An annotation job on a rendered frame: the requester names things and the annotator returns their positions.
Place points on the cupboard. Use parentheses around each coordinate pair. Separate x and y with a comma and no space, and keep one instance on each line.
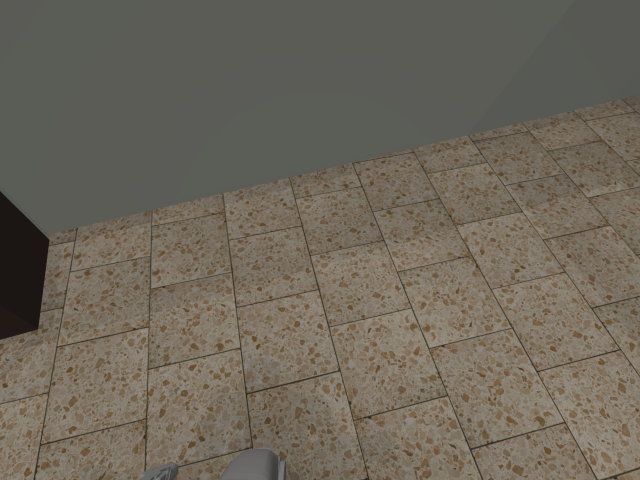
(23,259)

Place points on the robot left thigh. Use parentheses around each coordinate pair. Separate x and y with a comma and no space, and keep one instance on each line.
(256,464)

